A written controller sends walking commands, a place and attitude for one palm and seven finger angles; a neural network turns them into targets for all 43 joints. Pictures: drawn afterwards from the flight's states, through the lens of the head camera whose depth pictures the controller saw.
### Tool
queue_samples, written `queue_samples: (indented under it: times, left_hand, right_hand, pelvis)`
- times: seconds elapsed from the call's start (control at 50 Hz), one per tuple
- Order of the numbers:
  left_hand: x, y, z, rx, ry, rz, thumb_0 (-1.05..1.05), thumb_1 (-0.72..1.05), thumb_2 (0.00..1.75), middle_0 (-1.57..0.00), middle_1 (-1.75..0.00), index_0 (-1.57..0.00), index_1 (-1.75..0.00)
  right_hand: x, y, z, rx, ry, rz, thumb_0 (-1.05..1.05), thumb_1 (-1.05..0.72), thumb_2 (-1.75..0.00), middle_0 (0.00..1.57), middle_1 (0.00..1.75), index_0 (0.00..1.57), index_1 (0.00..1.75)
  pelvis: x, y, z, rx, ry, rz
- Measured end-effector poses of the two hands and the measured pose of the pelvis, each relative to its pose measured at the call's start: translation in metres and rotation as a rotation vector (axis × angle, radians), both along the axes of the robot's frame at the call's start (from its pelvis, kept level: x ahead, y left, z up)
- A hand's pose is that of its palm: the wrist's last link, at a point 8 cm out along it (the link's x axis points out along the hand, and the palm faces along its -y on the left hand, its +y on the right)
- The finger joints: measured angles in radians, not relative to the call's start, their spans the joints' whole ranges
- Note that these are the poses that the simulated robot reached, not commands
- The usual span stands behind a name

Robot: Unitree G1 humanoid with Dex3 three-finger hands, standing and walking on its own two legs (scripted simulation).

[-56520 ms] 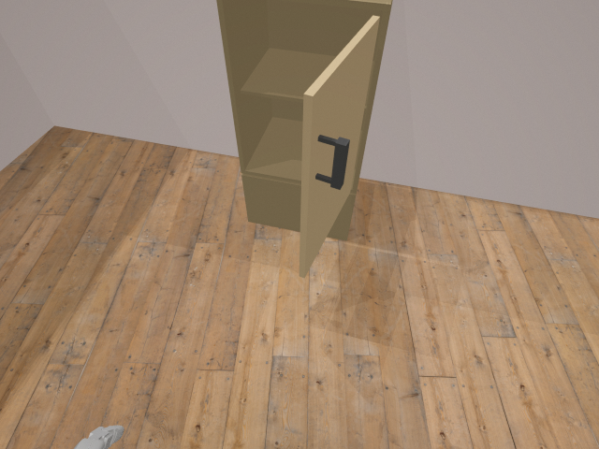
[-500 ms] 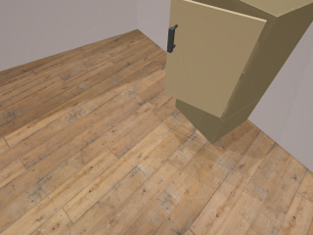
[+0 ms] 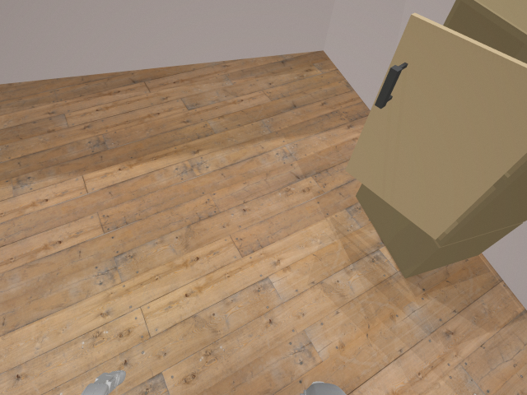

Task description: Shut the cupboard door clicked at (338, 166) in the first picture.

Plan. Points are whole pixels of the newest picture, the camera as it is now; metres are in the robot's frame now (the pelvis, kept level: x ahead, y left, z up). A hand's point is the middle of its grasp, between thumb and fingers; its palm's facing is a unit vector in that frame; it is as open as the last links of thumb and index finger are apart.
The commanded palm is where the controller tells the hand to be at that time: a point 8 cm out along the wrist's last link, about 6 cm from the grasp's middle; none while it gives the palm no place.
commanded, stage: walk to a spot facing it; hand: left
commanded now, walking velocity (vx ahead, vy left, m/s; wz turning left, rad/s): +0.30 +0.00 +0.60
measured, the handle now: (392, 85) +0.89 -0.35 -0.04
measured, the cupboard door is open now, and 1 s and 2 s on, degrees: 24 24 24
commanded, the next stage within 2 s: turn to face it in 0.82 s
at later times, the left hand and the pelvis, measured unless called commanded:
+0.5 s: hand out of the picture +0.07 +0.12 -0.16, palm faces +0.37 -0.89 -0.26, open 7.4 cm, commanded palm none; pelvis +0.13 -0.06 +0.00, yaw +22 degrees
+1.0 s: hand (120, 367) +0.18 +0.24 -0.17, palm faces +0.59 -0.77 -0.24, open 7.4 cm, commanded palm none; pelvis +0.21 +0.00 -0.01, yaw +36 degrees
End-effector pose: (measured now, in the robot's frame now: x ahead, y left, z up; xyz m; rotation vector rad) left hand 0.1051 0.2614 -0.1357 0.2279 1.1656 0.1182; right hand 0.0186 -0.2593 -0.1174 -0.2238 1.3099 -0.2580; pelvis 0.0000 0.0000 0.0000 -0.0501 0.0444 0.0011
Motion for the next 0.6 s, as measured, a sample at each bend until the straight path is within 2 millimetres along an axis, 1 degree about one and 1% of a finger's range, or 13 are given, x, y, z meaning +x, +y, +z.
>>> queue_samples:
  times: [0.06,0.14,0.2,0.24,0.28,0.34,0.42,0.46,0.5,0.54,0.6]
  left_hand:
    - [0.005,-0.007,0.005,0.007,-0.012,0.019,0.0,0.91,0.89,-0.19,-0.3,-0.19,-0.3]
    - [0.016,-0.022,0.012,0.02,-0.038,0.049,0.01,0.91,0.89,-0.19,-0.3,-0.2,-0.3]
    - [0.022,-0.035,0.014,0.039,-0.07,0.085,0.01,0.91,0.89,-0.2,-0.3,-0.2,-0.3]
    - [0.019,-0.042,0.012,0.062,-0.088,0.126,0.0,0.91,0.89,-0.2,-0.3,-0.2,-0.3]
    - [0.009,-0.051,0.015,0.064,-0.062,0.184,0.0,0.91,0.89,-0.2,-0.3,-0.2,-0.3]
    - [-0.01,-0.063,0.019,0.057,0.0,0.266,0.0,0.91,0.89,-0.2,-0.3,-0.2,-0.3]
    - [-0.035,-0.082,0.018,0.03,0.085,0.361,0.0,0.91,0.89,-0.2,-0.3,-0.2,-0.3]
    - [-0.048,-0.09,0.015,0.013,0.127,0.412,0.0,0.91,0.89,-0.2,-0.3,-0.2,-0.3]
    - [-0.062,-0.098,0.011,-0.006,0.17,0.466,0.0,0.91,0.89,-0.2,-0.3,-0.2,-0.3]
    - [-0.075,-0.105,0.006,-0.029,0.214,0.519,0.0,0.91,0.89,-0.2,-0.3,-0.2,-0.3]
    - [-0.092,-0.11,-0.004,-0.065,0.28,0.588,0.0,0.91,0.89,-0.2,-0.3,-0.2,-0.3]
  right_hand:
    - [0.006,-0.009,-0.003,0.013,0.019,0.02,0.01,-0.9,-0.9,0.2,0.3,0.2,0.3]
    - [0.017,-0.025,-0.012,0.037,0.064,0.052,0.01,-0.9,-0.9,0.2,0.3,0.2,0.3]
    - [0.034,-0.042,-0.025,0.058,0.094,0.08,0.01,-0.9,-0.9,0.2,0.3,0.2,0.3]
    - [0.053,-0.052,-0.035,0.066,0.106,0.11,0.01,-0.9,-0.9,0.2,0.3,0.2,0.3]
    - [0.079,-0.058,-0.036,0.071,0.104,0.157,0.01,-0.91,-0.9,0.2,0.3,0.2,0.3]
    - [0.126,-0.059,-0.031,0.084,0.068,0.219,0.01,-0.91,-0.9,0.2,0.3,0.2,0.3]
    - [0.194,-0.047,-0.026,0.1,0.015,0.309,0.01,-0.91,-0.9,0.19,0.3,0.19,0.3]
    - [0.228,-0.035,-0.025,0.105,-0.004,0.364,0.01,-0.91,-0.9,0.19,0.3,0.19,0.3]
    - [0.262,-0.019,-0.025,0.109,-0.023,0.425,0.01,-0.91,-0.9,0.19,0.3,0.19,0.3]
    - [0.295,0.002,-0.025,0.112,-0.045,0.489,0.01,-0.91,-0.9,0.19,0.3,0.19,0.3]
    - [0.344,0.041,-0.025,0.115,-0.094,0.585,0.01,-0.91,-0.9,0.19,0.3,0.19,0.3]
  pelvis:
    - [0.009,-0.01,0.0,0.008,0.003,0.038]
    - [0.024,-0.028,-0.001,0.02,0.005,0.091]
    - [0.041,-0.045,-0.008,0.039,0.002,0.131]
    - [0.051,-0.055,-0.015,0.056,-0.001,0.158]
    - [0.062,-0.06,-0.012,0.055,-0.012,0.204]
    - [0.082,-0.063,-0.004,0.077,-0.012,0.248]
    - [0.106,-0.063,0.001,0.097,-0.012,0.315]
    - [0.116,-0.061,0.001,0.101,-0.014,0.349]
    - [0.126,-0.057,-0.001,0.1,-0.016,0.383]
    - [0.135,-0.052,-0.004,0.095,-0.017,0.413]
    - [0.149,-0.04,-0.011,0.087,-0.015,0.451]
